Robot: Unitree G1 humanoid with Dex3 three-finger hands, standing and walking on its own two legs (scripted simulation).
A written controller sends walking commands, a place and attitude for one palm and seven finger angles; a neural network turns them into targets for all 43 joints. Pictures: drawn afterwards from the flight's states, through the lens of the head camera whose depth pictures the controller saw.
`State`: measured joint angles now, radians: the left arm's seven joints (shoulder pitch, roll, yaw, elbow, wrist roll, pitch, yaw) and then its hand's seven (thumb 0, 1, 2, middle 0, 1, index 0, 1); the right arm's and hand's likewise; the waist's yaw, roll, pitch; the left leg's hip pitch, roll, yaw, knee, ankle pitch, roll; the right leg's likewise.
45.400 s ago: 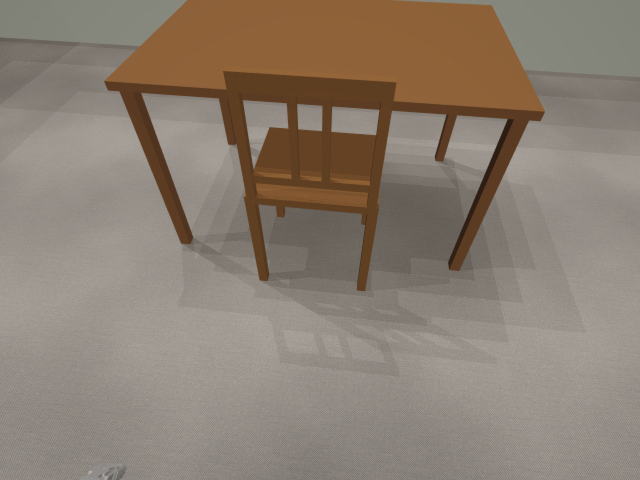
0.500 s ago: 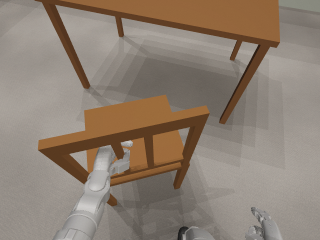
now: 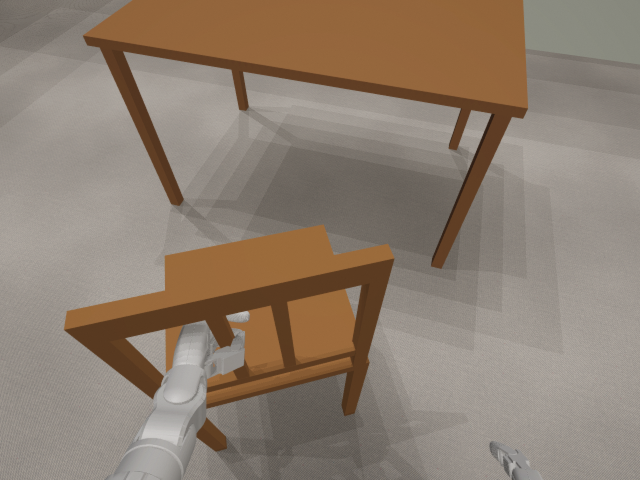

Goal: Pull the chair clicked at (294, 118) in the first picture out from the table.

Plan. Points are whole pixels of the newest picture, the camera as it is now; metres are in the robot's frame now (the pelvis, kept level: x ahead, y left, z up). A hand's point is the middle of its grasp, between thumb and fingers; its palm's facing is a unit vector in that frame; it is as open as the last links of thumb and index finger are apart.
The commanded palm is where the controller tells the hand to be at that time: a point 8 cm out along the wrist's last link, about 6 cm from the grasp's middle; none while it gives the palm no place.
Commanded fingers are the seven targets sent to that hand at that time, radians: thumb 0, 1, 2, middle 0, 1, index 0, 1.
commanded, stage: stop walking, hand still on the chair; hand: left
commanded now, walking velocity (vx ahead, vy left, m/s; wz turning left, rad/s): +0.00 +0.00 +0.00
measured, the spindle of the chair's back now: (230, 347) +0.32 +0.15 -0.12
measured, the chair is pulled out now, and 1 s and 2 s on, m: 0.59 0.59 0.59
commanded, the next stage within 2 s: open the thumb and straighten the fingers in 0.48 s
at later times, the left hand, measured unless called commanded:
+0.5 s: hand (236, 351) +0.29 +0.13 -0.06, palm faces -0.01 -0.99 -0.15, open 5.3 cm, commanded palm +0.27 +0.18 -0.05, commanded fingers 0.00 0.90 0.90 -0.50 -1.45 -0.50 -1.45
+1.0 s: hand (232, 336) +0.31 +0.14 -0.06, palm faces -0.01 -0.99 -0.14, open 12.7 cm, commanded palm +0.28 +0.18 -0.04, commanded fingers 0.00 -0.55 0.20 -0.20 -0.58 -0.20 -0.58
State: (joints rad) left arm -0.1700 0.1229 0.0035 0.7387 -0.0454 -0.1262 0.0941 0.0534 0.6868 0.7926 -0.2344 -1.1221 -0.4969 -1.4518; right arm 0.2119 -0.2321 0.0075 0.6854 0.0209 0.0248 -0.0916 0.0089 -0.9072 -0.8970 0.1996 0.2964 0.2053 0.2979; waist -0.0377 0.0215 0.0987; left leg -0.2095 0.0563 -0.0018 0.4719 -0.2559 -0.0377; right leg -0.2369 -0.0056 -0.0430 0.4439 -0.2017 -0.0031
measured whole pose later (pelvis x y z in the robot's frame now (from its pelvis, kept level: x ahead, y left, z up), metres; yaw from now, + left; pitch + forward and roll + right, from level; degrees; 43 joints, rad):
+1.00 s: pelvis +0.02 +0.01 -0.02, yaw +1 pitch +8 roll +0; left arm -0.04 0.16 -0.01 0.47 -0.07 0.00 0.04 0.01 -0.33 0.30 -0.36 -1.14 -0.40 -1.18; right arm 0.26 -0.27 -0.02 0.62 0.03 -0.07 -0.03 0.01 -0.91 -0.90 0.20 0.30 0.20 0.30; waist -0.06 0.04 -0.06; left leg -0.45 0.03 0.00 0.69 -0.38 -0.02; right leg -0.49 -0.04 -0.04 0.69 -0.34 0.01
